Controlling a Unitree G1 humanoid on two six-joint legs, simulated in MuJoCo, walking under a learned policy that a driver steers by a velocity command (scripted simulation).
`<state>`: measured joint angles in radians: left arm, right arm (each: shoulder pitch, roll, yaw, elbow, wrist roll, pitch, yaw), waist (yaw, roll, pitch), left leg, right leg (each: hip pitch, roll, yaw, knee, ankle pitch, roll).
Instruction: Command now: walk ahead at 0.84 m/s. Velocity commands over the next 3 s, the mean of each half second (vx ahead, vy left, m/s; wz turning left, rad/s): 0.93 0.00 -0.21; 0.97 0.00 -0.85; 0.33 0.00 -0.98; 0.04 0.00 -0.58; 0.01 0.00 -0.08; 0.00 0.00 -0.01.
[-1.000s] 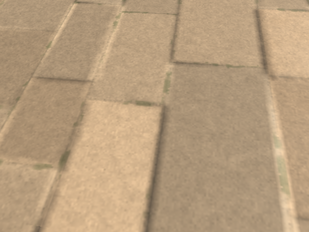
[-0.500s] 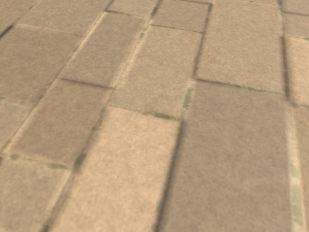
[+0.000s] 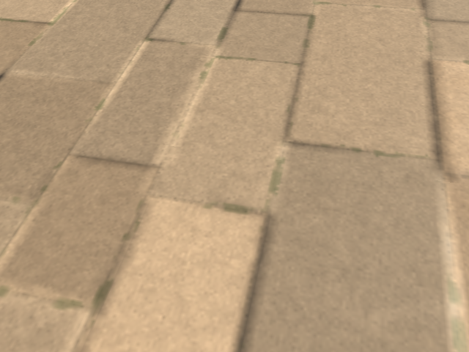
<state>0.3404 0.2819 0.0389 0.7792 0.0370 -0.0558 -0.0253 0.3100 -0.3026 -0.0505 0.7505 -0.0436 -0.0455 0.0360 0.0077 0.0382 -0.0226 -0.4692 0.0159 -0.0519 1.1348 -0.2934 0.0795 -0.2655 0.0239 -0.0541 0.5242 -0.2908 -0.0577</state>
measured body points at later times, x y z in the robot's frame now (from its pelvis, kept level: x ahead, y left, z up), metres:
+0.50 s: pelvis +0.39 +0.01 +0.00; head +0.42 +0.01 +0.44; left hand +0.45 +0.28 -0.14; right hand +0.47 -0.27 -0.12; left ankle +0.43 +0.10 -0.74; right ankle +0.25 -0.09 -0.63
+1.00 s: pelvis +0.83 -0.14 -0.01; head +0.86 -0.14 +0.44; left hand +0.98 +0.12 -0.15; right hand +0.88 -0.43 -0.09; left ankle +0.91 +0.03 -0.64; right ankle +0.83 -0.13 -0.74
